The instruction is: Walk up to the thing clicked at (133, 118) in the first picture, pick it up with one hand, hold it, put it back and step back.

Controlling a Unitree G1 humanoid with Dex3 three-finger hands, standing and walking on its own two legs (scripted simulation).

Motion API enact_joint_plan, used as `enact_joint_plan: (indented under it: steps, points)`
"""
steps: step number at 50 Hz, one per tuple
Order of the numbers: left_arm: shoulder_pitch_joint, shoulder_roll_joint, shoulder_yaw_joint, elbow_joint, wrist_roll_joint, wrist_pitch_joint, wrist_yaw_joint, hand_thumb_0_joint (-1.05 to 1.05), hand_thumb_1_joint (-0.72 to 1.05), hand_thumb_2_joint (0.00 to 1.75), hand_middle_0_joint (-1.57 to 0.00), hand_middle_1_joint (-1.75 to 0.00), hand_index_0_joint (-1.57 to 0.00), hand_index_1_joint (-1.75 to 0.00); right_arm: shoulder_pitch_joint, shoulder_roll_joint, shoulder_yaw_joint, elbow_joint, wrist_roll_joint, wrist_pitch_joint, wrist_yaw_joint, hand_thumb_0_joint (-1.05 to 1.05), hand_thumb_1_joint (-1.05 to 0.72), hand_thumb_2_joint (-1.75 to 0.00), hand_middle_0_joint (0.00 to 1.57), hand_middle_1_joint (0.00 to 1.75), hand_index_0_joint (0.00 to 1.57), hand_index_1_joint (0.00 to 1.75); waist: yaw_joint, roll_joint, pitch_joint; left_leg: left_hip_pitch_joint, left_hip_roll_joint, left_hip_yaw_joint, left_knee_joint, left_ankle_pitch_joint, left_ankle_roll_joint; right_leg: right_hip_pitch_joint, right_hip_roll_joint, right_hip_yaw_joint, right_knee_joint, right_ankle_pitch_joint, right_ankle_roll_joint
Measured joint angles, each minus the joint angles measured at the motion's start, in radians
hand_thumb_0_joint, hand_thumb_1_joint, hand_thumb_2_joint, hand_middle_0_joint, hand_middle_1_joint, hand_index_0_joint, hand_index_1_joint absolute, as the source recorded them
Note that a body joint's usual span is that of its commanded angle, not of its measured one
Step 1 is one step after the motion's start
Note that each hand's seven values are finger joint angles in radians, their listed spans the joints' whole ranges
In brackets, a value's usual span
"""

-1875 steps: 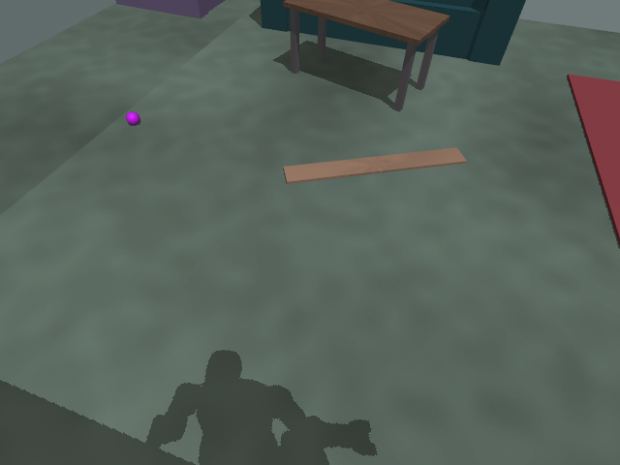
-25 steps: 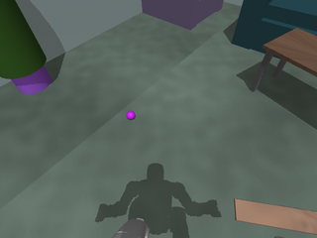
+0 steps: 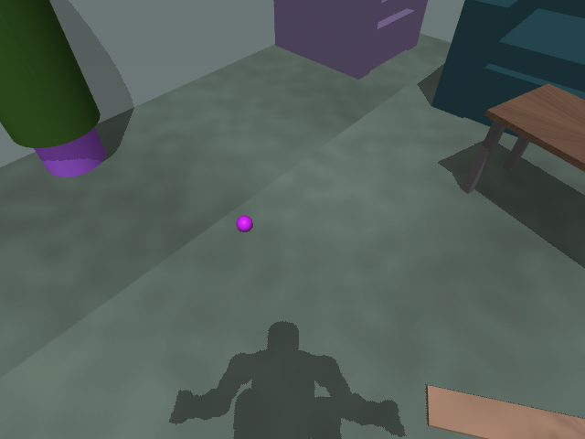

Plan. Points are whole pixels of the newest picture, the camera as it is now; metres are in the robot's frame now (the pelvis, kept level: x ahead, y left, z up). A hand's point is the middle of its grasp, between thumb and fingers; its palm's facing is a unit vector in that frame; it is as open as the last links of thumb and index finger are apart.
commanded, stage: step back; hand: left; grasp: from above
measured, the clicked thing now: (244, 223) +1.09 +0.26 -0.73
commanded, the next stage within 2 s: stand in 0.50 s
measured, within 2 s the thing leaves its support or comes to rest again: neither
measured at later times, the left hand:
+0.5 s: hand out of the picture +0.11 +0.29 -0.15, palm faces -0.01 -0.93 -0.37, open 7.4 cm
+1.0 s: hand out of the picture +0.14 +0.28 -0.14, palm faces -0.06 -0.94 -0.33, open 7.4 cm
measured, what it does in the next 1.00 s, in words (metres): steps on the spot: left foot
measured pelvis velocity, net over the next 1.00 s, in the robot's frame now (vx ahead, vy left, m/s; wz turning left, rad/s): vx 0.04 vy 0.03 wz -0.02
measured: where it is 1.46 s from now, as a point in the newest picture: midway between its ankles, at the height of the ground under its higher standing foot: outside the picture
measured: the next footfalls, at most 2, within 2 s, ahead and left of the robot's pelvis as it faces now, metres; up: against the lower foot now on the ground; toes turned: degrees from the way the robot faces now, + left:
left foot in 0.22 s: +0.13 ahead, +0.15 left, +0.00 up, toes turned +3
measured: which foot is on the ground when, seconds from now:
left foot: up 0.00-0.20, down 0.22-1.00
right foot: down 0.00-1.00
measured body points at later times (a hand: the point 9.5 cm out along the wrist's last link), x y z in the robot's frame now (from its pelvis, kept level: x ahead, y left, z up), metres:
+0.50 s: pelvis +0.04 +0.02 +0.00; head +0.07 +0.03 +0.45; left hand +0.11 +0.34 -0.12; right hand +0.18 -0.26 -0.12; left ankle +0.09 +0.15 -0.73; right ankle +0.01 -0.10 -0.73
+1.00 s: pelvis +0.04 +0.03 +0.02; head +0.05 +0.03 +0.47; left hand +0.14 +0.33 -0.11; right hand +0.11 -0.28 -0.11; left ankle +0.09 +0.15 -0.73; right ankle +0.01 -0.10 -0.73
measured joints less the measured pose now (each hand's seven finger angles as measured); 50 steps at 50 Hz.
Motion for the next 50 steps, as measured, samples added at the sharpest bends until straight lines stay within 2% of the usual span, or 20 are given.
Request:
enact_joint_plan:
  steps: [3,8,10,11,12,13,17,20,26,31,37,50]
  points:
    - [0.005,-0.021,-0.010,-0.002,-0.005,-0.012,0.004,0.01,0.90,0.90,-0.20,-0.30,-0.20,-0.30,-0.005,-0.019,-0.004,0.002,0.004,-0.013,0.001,0.01,-0.91,-0.90,0.20,0.30,0.20,0.30,0.013,0.014,0.014,-0.056,-0.006,0.001,0.046,0.047,-0.005,0.036,-0.007,-0.008,-0.044,0.010,0.008]
    - [0.001,-0.017,-0.024,0.003,-0.012,-0.010,0.010,0.01,0.90,0.90,-0.20,-0.30,-0.20,-0.30,-0.027,-0.021,-0.003,0.008,0.003,-0.015,0.005,0.01,-0.91,-0.90,0.20,0.30,0.20,0.30,0.018,0.006,0.036,-0.039,0.031,0.051,-0.129,0.100,-0.014,0.054,-0.028,-0.017,-0.037,-0.016,0.021]
    - [-0.007,-0.008,-0.030,0.002,-0.020,-0.003,0.014,0.01,0.90,0.90,-0.20,-0.30,-0.20,-0.30,-0.045,-0.014,0.000,0.011,0.004,-0.015,0.004,0.01,-0.91,-0.90,0.20,0.30,0.20,0.30,0.016,-0.003,0.046,-0.001,0.041,0.082,-0.228,0.172,-0.007,0.045,-0.036,-0.019,0.000,-0.043,0.030]
    - [-0.013,-0.004,-0.034,0.002,-0.023,0.003,0.016,0.01,0.90,0.90,-0.20,-0.30,-0.20,-0.30,-0.054,-0.010,0.001,0.013,0.004,-0.018,0.002,0.01,-0.91,-0.90,0.20,0.30,0.20,0.30,0.013,-0.008,0.052,0.020,0.040,0.089,-0.274,0.245,-0.007,0.038,-0.042,-0.020,0.026,-0.061,0.036]
    - [-0.024,0.002,-0.035,0.004,-0.026,0.009,0.019,0.01,0.90,0.90,-0.20,-0.30,-0.20,-0.30,-0.069,0.001,0.001,0.017,0.003,-0.020,-0.002,0.01,-0.91,-0.90,0.20,0.30,0.20,0.30,0.015,-0.026,0.065,0.027,0.029,0.099,-0.278,0.268,-0.011,0.033,-0.055,-0.012,0.051,-0.077,0.042]
    - [-0.035,0.006,-0.037,0.006,-0.032,0.016,0.021,0.01,0.90,0.90,-0.20,-0.30,-0.20,-0.30,-0.083,0.011,0.004,0.019,0.003,-0.021,-0.004,0.01,-0.91,-0.90,0.20,0.30,0.20,0.30,0.020,-0.039,0.072,0.026,0.024,0.110,-0.269,0.258,-0.011,0.024,-0.061,0.002,0.069,-0.082,0.044]
    - [-0.067,0.017,-0.043,0.024,-0.040,0.030,0.026,0.01,0.90,0.90,-0.20,-0.30,-0.20,-0.30,-0.136,0.044,0.027,0.020,0.006,-0.020,-0.001,0.01,-0.91,-0.90,0.20,0.30,0.20,0.30,0.022,-0.051,0.064,0.009,0.039,0.125,-0.240,0.221,-0.007,0.018,-0.037,0.036,0.062,-0.106,0.019]
    - [-0.079,0.013,-0.045,0.046,-0.034,0.018,0.026,0.01,0.90,0.90,-0.20,-0.30,-0.20,-0.29,-0.178,0.058,0.038,0.029,0.011,-0.015,0.000,0.01,-0.91,-0.90,0.20,0.30,0.20,0.30,0.017,-0.035,0.056,0.012,0.062,0.123,-0.239,0.214,-0.015,0.041,-0.016,0.035,0.008,-0.057,0.043]
    - [-0.100,0.001,-0.058,0.088,-0.033,0.008,0.023,0.01,0.90,0.90,-0.20,-0.30,-0.20,-0.29,-0.234,0.067,0.047,0.063,0.020,-0.021,0.003,0.01,-0.91,-0.90,0.20,0.30,0.20,0.30,0.007,-0.027,0.038,0.060,0.062,0.142,-0.319,0.244,-0.015,0.081,-0.016,0.052,-0.073,-0.024,0.052]
    - [-0.130,-0.015,-0.077,0.116,-0.037,0.008,0.018,0.01,0.90,0.90,-0.20,-0.30,-0.20,-0.29,-0.232,0.054,0.051,0.099,0.026,-0.031,0.008,0.01,-0.91,-0.90,0.20,0.30,0.20,0.30,-0.003,-0.022,0.028,0.119,0.050,0.145,-0.408,0.283,-0.012,0.139,-0.027,0.052,-0.160,0.015,0.059]
    - [-0.156,-0.021,-0.081,0.133,-0.035,0.009,0.015,0.01,0.90,0.90,-0.20,-0.30,-0.20,-0.29,-0.211,0.046,0.048,0.139,0.025,-0.028,0.008,0.01,-0.91,-0.90,0.20,0.30,0.20,0.30,-0.014,-0.030,0.015,0.161,0.045,0.150,-0.484,0.322,-0.013,0.177,-0.031,0.054,-0.230,0.051,0.061]
    - [-0.150,-0.017,-0.079,0.161,-0.031,0.012,0.013,0.01,0.90,0.90,-0.20,-0.30,-0.20,-0.29,-0.152,0.041,0.042,0.190,0.022,-0.024,0.009,0.01,-0.91,-0.90,0.20,0.30,0.20,0.30,-0.036,-0.043,0.006,0.174,0.042,0.152,-0.539,0.355,-0.012,0.187,-0.032,0.055,-0.283,0.085,0.063]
